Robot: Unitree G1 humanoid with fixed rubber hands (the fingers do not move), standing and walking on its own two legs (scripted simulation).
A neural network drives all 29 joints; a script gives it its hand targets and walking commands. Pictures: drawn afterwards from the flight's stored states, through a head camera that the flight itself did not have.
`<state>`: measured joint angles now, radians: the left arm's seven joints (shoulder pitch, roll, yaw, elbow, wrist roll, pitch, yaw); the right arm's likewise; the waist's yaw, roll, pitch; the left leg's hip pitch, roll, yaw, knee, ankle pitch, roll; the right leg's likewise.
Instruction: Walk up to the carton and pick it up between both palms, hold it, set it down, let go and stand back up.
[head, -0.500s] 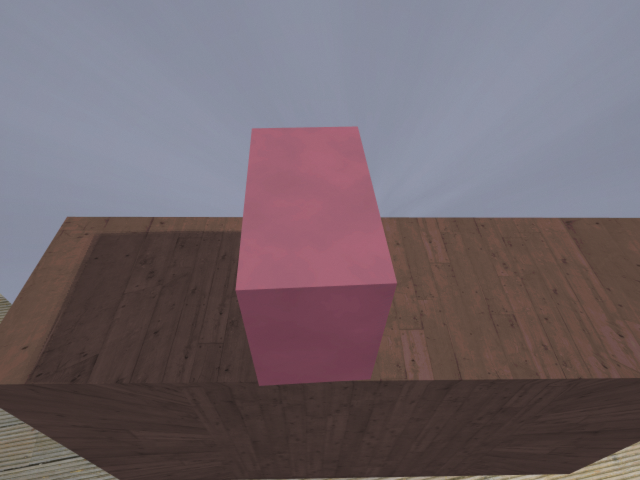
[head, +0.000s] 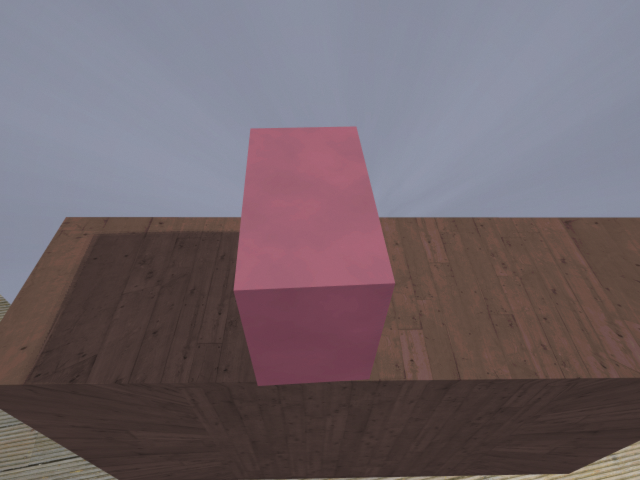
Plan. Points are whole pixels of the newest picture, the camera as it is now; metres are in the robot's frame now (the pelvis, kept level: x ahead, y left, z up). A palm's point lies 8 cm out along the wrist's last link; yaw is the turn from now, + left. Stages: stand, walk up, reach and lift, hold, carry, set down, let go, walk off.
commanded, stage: walk up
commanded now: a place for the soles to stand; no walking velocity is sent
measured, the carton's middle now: (308, 251) +0.44 +0.03 +0.02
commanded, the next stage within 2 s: reach and lift in 0.84 s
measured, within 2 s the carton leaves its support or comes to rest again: neither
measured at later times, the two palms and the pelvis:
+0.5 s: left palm out of the picture +0.08 +0.30 -0.11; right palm out of the picture +0.08 -0.31 -0.10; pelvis +0.00 -0.01 +0.00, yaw +0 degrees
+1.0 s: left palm out of the picture +0.13 +0.30 -0.10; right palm out of the picture +0.11 -0.30 -0.10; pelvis -0.01 +0.00 -0.01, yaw -1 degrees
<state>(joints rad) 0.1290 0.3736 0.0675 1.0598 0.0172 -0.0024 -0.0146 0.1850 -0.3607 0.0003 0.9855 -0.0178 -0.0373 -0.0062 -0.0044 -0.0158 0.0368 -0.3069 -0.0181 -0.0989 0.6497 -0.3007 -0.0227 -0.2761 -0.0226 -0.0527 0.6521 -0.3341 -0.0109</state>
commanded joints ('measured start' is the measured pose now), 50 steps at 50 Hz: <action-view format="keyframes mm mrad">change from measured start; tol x8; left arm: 1 -84 221 26 -75 -1 -25 9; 42 -125 202 22 -105 -1 -10 5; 43 -457 209 60 -456 -5 185 50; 45 -367 189 41 -615 -8 356 72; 50 -227 165 27 -683 43 506 51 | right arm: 1 9 -193 -43 -16 -2 -26 -15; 42 12 -232 -41 -4 -3 -27 -20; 43 -338 -22 -172 -126 -90 -135 4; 44 -448 -86 -187 -133 -121 -134 38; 50 -297 -141 -196 -169 -64 -54 83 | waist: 1 12 33 -81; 11 32 115 -53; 23 17 -55 -57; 27 7 74 -98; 45 14 -47 41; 50 4 -13 -77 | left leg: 1 63 46 -69 -110 269 69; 6 -44 165 -268 -273 138 137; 11 -35 89 -150 -265 70 86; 23 30 49 -84 -118 157 70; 27 53 85 -111 -181 226 80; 36 -30 29 -37 -68 162 64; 42 -14 96 -148 -209 161 104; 43 -144 49 231 -55 -195 26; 44 -108 43 191 -1 -261 20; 50 -53 84 195 -30 -153 5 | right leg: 1 85 -168 139 -198 149 -110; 6 100 -47 49 -96 -27 -36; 14 103 -93 95 -193 75 -59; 36 133 -183 181 -265 39 -127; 42 84 -100 104 -182 -20 -70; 43 -145 4 -12 -80 -202 -8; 45 -254 -13 27 -42 -315 -58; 47 -272 -18 0 -52 -266 -61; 50 -87 16 -38 -35 -75 -16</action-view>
